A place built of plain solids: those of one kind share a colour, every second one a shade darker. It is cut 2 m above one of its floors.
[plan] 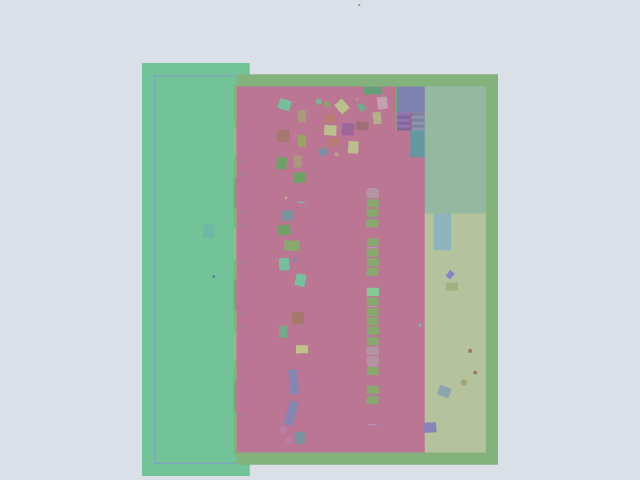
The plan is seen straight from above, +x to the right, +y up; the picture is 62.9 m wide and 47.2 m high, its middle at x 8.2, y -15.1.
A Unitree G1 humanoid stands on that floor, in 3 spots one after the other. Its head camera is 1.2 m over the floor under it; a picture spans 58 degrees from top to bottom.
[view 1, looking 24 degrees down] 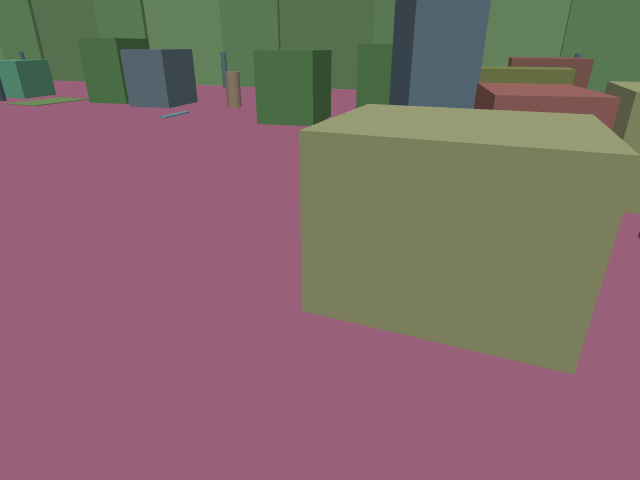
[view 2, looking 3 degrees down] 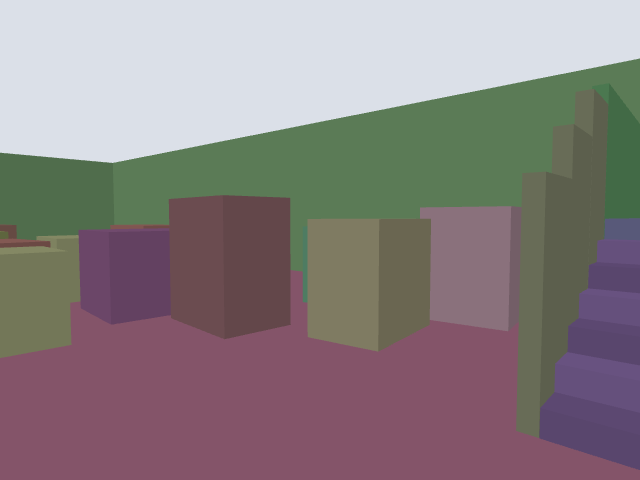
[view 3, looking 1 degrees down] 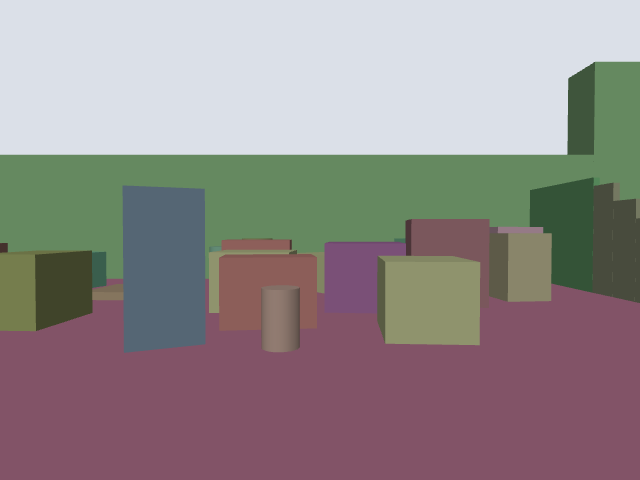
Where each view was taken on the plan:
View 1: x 13.63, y -5.94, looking -161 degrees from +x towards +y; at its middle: stillage_lobby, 1.95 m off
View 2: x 16.43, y -6.84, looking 132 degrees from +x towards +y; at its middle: load_bales_lobby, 4.19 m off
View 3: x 10.24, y -11.20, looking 90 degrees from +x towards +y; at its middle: wall_metal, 11.20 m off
